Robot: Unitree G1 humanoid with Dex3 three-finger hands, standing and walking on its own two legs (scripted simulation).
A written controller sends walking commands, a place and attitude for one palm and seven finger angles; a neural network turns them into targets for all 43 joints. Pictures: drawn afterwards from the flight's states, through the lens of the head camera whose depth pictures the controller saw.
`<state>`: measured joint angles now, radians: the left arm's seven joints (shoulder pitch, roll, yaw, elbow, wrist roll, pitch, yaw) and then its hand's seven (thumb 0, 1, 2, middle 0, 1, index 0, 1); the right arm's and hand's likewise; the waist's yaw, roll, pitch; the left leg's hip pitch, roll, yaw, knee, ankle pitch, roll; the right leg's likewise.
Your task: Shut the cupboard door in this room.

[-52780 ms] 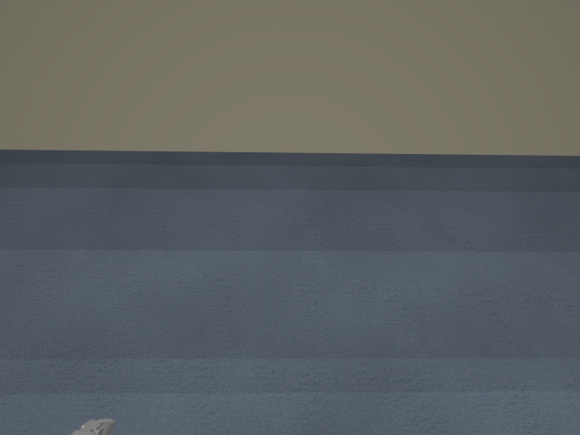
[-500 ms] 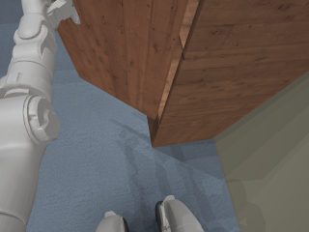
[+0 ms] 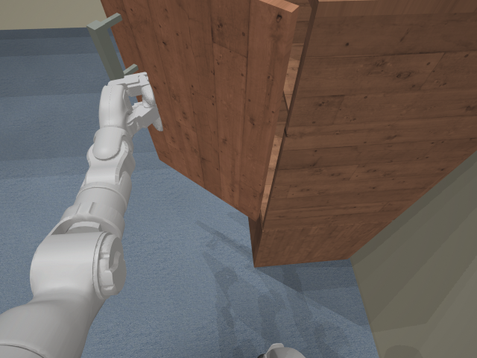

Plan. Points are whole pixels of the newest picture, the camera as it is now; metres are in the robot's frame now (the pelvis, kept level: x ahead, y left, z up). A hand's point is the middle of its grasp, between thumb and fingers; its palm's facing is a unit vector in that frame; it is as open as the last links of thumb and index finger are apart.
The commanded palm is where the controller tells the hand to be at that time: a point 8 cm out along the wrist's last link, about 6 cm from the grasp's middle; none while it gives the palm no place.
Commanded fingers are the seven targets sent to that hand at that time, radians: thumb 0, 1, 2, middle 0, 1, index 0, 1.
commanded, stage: pull the fist back off the door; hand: left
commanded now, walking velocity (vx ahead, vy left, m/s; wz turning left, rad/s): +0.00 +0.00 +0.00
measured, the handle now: (116, 51) +0.66 +0.17 +0.11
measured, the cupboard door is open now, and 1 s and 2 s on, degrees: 50 50 50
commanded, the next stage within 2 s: draw the hand back to the body in 0.24 s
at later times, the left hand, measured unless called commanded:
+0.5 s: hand (149, 123) +0.46 +0.10 +0.12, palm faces -0.03 -1.00 -0.01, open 3.1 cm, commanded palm +0.41 +0.16 +0.13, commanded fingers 0.00 0.90 0.90 -1.30 -1.50 -1.30 -1.50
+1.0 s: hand (62, 214) +0.30 +0.18 +0.15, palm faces +0.10 -0.98 -0.16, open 3.1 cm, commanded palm +0.26 +0.23 +0.16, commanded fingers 0.00 0.90 0.90 -0.94 -1.11 -0.94 -1.11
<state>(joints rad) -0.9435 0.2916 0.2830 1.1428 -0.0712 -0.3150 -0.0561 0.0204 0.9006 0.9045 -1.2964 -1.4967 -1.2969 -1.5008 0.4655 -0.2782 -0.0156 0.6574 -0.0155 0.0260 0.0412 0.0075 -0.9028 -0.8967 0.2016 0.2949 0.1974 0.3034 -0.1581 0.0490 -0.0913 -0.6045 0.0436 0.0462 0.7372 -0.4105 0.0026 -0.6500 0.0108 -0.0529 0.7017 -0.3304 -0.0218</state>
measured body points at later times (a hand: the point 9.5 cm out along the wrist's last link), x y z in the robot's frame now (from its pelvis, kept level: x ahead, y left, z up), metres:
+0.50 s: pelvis -0.03 +0.01 +0.00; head +0.04 -0.01 +0.44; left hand +0.46 +0.15 +0.12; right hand -0.01 -0.25 -0.13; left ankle -0.04 +0.12 -0.71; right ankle +0.00 -0.11 -0.71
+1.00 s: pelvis -0.02 +0.01 +0.02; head -0.03 -0.01 +0.47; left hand +0.29 +0.23 +0.16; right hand +0.19 -0.22 -0.05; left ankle -0.04 +0.11 -0.71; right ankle +0.00 -0.11 -0.71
